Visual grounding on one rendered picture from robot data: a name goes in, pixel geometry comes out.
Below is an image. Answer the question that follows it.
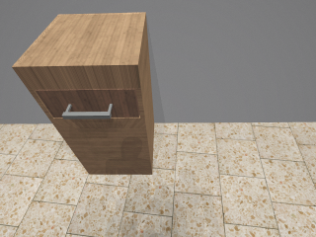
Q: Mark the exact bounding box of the drawer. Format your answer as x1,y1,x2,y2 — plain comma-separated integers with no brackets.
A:
35,88,140,119

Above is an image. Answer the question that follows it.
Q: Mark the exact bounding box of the cabinet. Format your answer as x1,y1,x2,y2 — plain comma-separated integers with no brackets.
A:
12,12,155,175

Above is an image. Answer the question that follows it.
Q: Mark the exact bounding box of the handle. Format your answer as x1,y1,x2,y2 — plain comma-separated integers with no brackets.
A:
62,104,113,119

